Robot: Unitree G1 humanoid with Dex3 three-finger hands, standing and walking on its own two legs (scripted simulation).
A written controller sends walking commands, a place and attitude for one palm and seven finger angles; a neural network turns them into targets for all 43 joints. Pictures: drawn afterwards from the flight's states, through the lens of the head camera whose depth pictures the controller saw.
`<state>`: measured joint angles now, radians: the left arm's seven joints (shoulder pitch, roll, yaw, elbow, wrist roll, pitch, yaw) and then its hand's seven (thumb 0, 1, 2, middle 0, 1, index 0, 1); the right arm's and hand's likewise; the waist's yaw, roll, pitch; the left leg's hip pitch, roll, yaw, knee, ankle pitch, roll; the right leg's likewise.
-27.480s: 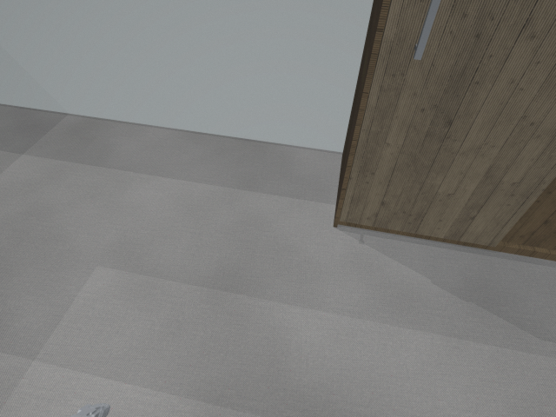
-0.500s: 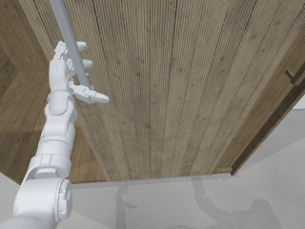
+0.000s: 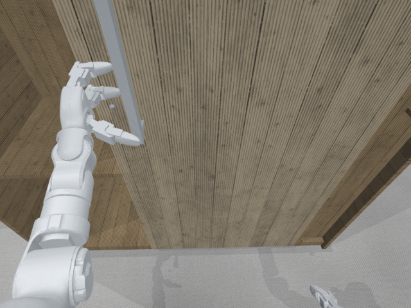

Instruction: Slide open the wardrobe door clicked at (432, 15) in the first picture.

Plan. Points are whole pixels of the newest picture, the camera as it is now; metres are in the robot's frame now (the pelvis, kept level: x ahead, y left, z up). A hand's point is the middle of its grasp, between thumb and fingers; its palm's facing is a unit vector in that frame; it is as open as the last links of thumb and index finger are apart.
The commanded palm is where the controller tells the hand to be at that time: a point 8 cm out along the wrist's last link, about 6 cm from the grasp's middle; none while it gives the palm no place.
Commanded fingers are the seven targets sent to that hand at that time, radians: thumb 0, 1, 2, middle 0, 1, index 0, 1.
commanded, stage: slip the hand off the handle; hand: left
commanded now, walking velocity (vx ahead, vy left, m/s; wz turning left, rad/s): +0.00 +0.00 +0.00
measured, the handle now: (124, 67) +0.47 +0.17 +0.24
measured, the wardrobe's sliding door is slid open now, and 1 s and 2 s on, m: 0.50 0.50 0.50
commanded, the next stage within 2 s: draw the hand back to the body in 0.94 s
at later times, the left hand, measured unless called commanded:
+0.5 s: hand (99, 132) +0.35 +0.19 +0.19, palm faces +0.18 -0.98 -0.08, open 14.7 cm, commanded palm +0.31 +0.24 +0.18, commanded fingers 0.00 -0.55 0.20 -0.25 -1.15 -0.25 -1.15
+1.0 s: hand (74, 170) +0.27 +0.20 +0.19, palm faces +0.22 -0.97 -0.09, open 14.7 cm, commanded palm +0.25 +0.25 +0.18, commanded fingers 0.00 -0.55 0.20 -0.25 -1.15 -0.25 -1.15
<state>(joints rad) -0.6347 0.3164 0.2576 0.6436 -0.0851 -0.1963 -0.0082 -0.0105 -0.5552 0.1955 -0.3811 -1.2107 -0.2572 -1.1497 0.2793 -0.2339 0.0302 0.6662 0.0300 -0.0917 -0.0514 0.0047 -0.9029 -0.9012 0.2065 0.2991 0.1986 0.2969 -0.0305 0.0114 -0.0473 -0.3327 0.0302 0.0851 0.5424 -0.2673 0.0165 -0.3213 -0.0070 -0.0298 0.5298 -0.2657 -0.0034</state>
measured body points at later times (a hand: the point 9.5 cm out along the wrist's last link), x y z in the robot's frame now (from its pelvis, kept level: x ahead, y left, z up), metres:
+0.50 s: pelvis +0.00 +0.00 +0.00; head -0.01 -0.02 +0.45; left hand +0.34 +0.24 +0.19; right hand +0.15 -0.24 -0.10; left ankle +0.01 +0.11 -0.73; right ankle +0.00 -0.12 -0.73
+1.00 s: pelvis -0.01 -0.02 +0.00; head -0.04 -0.04 +0.45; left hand +0.26 +0.25 +0.20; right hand +0.19 -0.23 -0.08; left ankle +0.01 +0.11 -0.73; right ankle +0.00 -0.12 -0.73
